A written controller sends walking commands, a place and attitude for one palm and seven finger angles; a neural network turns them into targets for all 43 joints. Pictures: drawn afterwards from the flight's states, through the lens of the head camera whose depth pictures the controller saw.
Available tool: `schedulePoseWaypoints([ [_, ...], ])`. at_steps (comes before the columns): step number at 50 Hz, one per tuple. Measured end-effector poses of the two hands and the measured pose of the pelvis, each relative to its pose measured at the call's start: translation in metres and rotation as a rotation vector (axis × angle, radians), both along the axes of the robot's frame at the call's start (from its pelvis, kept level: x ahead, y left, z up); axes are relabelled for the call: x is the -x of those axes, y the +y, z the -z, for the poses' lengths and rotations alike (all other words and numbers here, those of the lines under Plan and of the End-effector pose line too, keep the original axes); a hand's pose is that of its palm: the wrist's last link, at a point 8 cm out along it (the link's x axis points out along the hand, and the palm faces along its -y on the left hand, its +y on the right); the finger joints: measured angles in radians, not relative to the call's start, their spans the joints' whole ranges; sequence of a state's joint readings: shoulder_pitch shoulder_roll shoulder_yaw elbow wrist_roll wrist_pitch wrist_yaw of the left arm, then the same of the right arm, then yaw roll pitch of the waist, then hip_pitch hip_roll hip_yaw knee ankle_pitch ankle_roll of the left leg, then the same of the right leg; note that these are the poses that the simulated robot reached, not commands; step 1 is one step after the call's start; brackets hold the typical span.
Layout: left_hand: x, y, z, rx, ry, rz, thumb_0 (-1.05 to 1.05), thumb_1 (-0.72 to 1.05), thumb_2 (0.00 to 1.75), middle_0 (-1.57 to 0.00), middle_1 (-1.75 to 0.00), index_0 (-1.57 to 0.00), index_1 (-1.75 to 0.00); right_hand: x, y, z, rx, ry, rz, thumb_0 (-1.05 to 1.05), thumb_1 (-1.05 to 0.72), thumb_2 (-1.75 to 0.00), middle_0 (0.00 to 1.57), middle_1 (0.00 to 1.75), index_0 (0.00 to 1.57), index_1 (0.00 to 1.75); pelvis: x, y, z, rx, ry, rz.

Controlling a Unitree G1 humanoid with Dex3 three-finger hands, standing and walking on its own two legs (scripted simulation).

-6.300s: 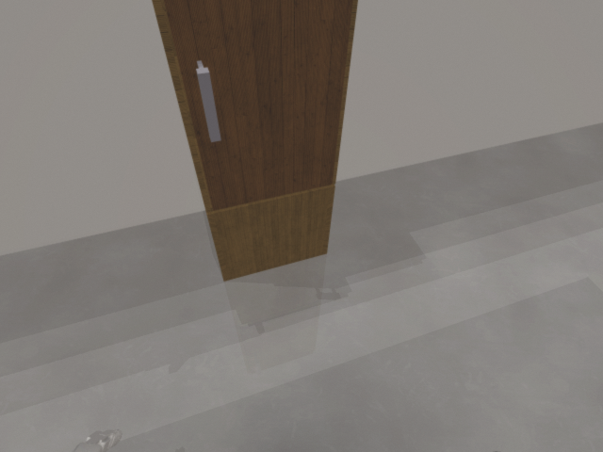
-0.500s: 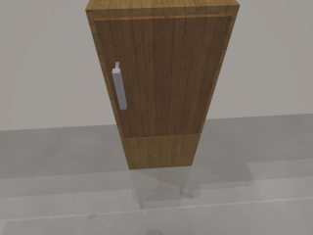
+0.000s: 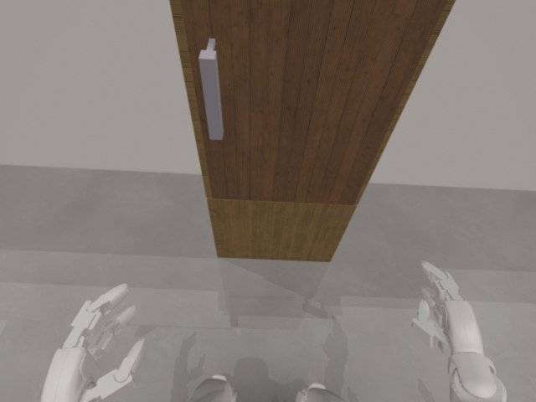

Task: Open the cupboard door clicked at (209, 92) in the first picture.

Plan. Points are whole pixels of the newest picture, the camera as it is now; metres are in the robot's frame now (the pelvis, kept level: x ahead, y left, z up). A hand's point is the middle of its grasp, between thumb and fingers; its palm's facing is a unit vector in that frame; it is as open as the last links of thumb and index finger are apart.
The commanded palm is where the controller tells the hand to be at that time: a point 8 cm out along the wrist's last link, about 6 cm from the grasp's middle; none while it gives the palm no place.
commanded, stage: raise the hand with hooked fingers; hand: left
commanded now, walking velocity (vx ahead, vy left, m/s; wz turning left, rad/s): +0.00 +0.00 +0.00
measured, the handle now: (214, 92) +0.59 +0.18 +0.10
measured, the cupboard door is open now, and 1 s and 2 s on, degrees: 0 0 0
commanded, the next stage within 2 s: move the hooked fingers beside the handle in 1.64 s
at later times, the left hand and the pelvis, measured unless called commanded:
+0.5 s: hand (76, 301) +0.21 +0.26 +0.07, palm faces +0.19 -0.98 -0.11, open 11.8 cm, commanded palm +0.19 +0.31 +0.07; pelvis -0.03 +0.03 +0.01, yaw -1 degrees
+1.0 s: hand (53, 244) +0.27 +0.31 +0.10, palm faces +0.11 -0.99 -0.06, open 13.9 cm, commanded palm +0.24 +0.36 +0.11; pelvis -0.01 +0.05 +0.03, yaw +0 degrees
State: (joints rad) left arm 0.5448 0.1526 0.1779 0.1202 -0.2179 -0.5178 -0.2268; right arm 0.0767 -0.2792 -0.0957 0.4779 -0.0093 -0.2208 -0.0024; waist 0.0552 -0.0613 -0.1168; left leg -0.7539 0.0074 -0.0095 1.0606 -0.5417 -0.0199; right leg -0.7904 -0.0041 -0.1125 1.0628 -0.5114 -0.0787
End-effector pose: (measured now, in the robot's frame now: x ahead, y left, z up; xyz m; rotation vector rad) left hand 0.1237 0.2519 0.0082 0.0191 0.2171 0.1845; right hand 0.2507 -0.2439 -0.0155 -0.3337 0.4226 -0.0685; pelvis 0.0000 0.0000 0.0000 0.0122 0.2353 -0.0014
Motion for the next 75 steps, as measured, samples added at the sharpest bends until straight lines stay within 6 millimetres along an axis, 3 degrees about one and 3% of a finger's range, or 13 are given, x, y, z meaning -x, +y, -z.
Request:
schedulePoseWaypoints([
  [4, 0.003, 0.020, -0.022, -0.079, -0.151, -0.078, 0.01, 0.47, 0.72, -0.24, -0.58, -0.23, -0.58, 0.007, 0.023, 0.031, -0.029, 0.058, -0.041, 0.01, -0.91, -0.89, 0.19, 0.30, 0.20, 0.30, 0.008, 0.000, 0.012, 0.025, 0.019, -0.025],
  [8, -0.030, 0.016, -0.050, -0.103, -0.335, 0.063, 0.01, 0.38, 0.68, -0.24, -0.64, -0.23, -0.64, 0.039, 0.044, 0.064, -0.091, 0.159, -0.040, 0.01, -0.91, -0.89, 0.20, 0.30, 0.20, 0.30, 0.017, 0.002, 0.018, 0.047, 0.021, -0.034],
  [11, -0.062, 0.009, -0.049, -0.071, -0.279, 0.210, 0.01, 0.31, 0.65, -0.24, -0.68, -0.23, -0.68, 0.075, 0.051, 0.079, -0.146, 0.245, 0.019, 0.01, -0.91, -0.89, 0.20, 0.30, 0.20, 0.30, 0.023, 0.006, 0.015, 0.046, 0.014, -0.023],
  [16, -0.077, 0.017, -0.041, 0.009, -0.062, 0.198, 0.00, 0.19, 0.60, -0.25, -0.76, -0.25, -0.76, 0.132, 0.043, 0.074, -0.183, 0.336, 0.163, 0.01, -0.91, -0.89, 0.20, 0.30, 0.21, 0.30, 0.023, 0.014, -0.003, 0.028, -0.006, 0.009],
  [22, -0.058, 0.050, -0.066, -0.077, -0.158, -0.002, 0.00, 0.05, 0.54, -0.27, -0.85, -0.26, -0.85, 0.164, 0.021, 0.058, -0.098, 0.365, 0.222, 0.01, -0.91, -0.89, 0.20, 0.30, 0.20, 0.30, 0.022, 0.024, -0.013, 0.027, -0.021, 0.016],
  [30, -0.069, 0.057, -0.056, -0.057, -0.189, 0.121, 0.00, -0.14, 0.46, -0.27, -0.97, -0.27, -0.97, 0.147, 0.014, 0.044, -0.009, 0.298, 0.187, 0.01, -0.91, -0.89, 0.20, 0.30, 0.20, 0.30, 0.029, 0.036, -0.011, 0.042, -0.036, -0.001],
  [33, -0.080, 0.061, -0.060, -0.043, -0.173, 0.145, -0.01, -0.21, 0.43, -0.28, -1.01, -0.28, -1.01, 0.132, 0.022, 0.032, -0.015, 0.241, 0.180, 0.01, -0.91, -0.89, 0.20, 0.30, 0.20, 0.30, 0.026, 0.039, -0.016, 0.044, -0.051, 0.002],
  [40, -0.094, 0.089, -0.096, -0.071, -0.260, 0.048, -0.01, -0.37, 0.36, -0.30, -1.11, -0.29, -1.12, 0.100, 0.054, 0.013, -0.066, 0.160, 0.099, 0.01, -0.91, -0.89, 0.20, 0.30, 0.20, 0.30, 0.016, 0.045, -0.027, 0.050, -0.074, -0.003],
  [45, -0.105, 0.101, -0.090, -0.054, -0.180, 0.063, -0.01, -0.44, 0.32, -0.30, -1.16, -0.29, -1.17, 0.091, 0.067, 0.016, -0.083, 0.183, 0.058, 0.01, -0.91, -0.89, 0.20, 0.30, 0.20, 0.30, 0.013, 0.048, -0.030, 0.051, -0.077, -0.009],
  [49, -0.114, 0.105, -0.089, -0.042, -0.144, 0.084, -0.01, -0.47, 0.31, -0.30, -1.18, -0.29, -1.19, 0.092, 0.068, 0.018, -0.074, 0.217, 0.061, 0.01, -0.91, -0.89, 0.20, 0.30, 0.21, 0.30, 0.009, 0.049, -0.033, 0.053, -0.080, -0.008],
  [57, -0.138, 0.123, -0.117, -0.058, -0.245, 0.055, -0.02, -0.50, 0.30, -0.30, -1.20, -0.30, -1.20, 0.106, 0.056, 0.021, -0.051, 0.289, 0.099, 0.01, -0.91, -0.89, 0.20, 0.30, 0.21, 0.30, 0.004, 0.047, -0.038, 0.050, -0.086, -0.006],
  [62, -0.150, 0.122, -0.115, -0.025, -0.185, 0.094, -0.02, -0.50, 0.30, -0.30, -1.20, -0.30, -1.20, 0.116, 0.043, 0.020, -0.045, 0.309, 0.139, 0.01, -0.91, -0.89, 0.20, 0.30, 0.20, 0.30, 0.002, 0.046, -0.041, 0.048, -0.083, 0.000],
  [75, -0.140, 0.107, -0.111, -0.039, -0.217, 0.053, -0.02, -0.50, 0.30, -0.30, -1.20, -0.30, -1.20, 0.127, 0.030, 0.019, -0.045, 0.322, 0.149, 0.01, -0.91, -0.89, 0.20, 0.30, 0.20, 0.30, 0.008, 0.036, -0.042, 0.037, -0.096, 0.009],
])
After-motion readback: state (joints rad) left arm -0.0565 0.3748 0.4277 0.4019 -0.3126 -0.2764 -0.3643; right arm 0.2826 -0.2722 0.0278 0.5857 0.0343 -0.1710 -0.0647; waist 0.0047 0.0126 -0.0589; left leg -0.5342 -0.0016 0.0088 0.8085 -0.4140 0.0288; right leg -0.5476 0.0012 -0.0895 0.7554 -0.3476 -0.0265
